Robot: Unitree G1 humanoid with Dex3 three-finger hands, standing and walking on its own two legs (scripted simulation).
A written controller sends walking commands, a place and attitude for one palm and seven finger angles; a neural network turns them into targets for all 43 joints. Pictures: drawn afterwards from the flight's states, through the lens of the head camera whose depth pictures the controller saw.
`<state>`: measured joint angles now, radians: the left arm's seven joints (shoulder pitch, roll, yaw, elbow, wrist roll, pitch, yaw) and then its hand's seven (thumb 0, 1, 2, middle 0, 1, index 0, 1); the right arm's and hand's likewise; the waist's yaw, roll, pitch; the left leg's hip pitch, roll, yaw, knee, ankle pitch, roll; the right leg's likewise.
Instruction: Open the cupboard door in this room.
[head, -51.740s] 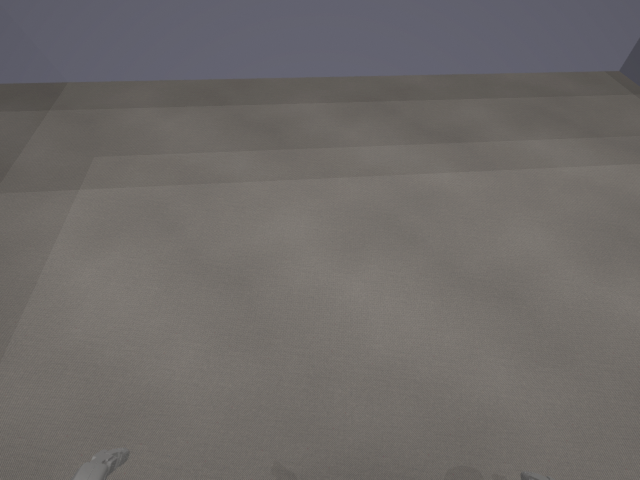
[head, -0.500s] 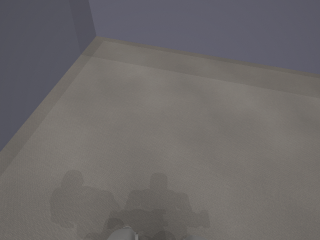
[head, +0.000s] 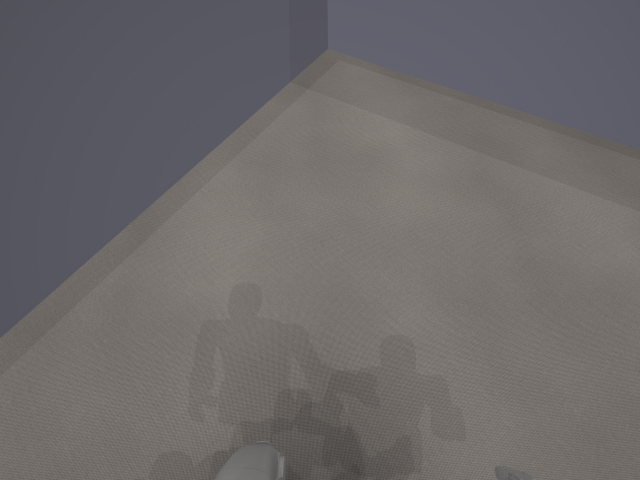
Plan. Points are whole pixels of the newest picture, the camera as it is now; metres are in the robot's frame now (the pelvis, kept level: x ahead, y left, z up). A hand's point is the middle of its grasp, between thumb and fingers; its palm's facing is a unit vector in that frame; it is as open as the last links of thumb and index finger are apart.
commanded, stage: turn to face it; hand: left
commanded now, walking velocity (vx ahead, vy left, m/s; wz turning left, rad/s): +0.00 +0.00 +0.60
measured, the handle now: out of the picture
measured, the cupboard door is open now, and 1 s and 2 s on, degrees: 49 49 49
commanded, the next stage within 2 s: none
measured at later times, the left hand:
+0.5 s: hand out of the picture +0.08 +0.19 -0.15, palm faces +0.28 -0.90 -0.32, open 7.3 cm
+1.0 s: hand out of the picture -0.02 +0.18 -0.18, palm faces +0.59 -0.77 -0.25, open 7.3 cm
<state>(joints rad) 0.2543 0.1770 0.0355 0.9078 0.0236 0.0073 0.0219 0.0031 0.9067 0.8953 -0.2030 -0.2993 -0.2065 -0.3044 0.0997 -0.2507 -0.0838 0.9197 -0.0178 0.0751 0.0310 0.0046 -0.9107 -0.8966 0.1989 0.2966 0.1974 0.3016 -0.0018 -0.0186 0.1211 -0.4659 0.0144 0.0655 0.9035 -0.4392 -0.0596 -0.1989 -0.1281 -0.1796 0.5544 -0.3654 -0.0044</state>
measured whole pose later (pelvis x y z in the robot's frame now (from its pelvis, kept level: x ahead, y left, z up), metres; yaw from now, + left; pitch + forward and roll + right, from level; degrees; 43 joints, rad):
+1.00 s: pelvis +0.05 -0.03 -0.01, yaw +35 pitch +1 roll +0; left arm 0.17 0.25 0.08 0.92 0.02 0.07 0.01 0.01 0.91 0.90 -0.20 -0.30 -0.20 -0.30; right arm 0.12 -0.22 -0.06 0.90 -0.03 0.03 0.00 0.00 -0.91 -0.90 0.20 0.30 0.20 0.30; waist 0.01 -0.03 0.12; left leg -0.31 -0.01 0.03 0.57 -0.28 0.03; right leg -0.49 -0.10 -0.04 1.13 -0.45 0.08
